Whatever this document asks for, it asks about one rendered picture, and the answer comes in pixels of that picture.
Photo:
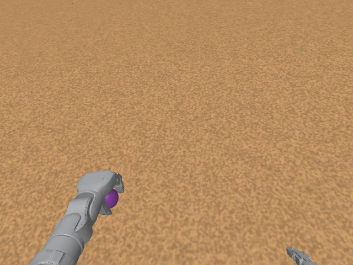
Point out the right robot hand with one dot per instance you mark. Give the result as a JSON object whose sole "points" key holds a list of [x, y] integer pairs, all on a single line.
{"points": [[301, 258]]}

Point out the ball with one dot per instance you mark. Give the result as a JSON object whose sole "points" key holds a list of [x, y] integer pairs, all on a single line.
{"points": [[112, 198]]}

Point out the left robot hand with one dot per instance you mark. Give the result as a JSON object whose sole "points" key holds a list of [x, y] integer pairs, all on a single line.
{"points": [[102, 182]]}

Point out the left robot arm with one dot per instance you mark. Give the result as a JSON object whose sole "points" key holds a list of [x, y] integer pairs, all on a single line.
{"points": [[72, 232]]}

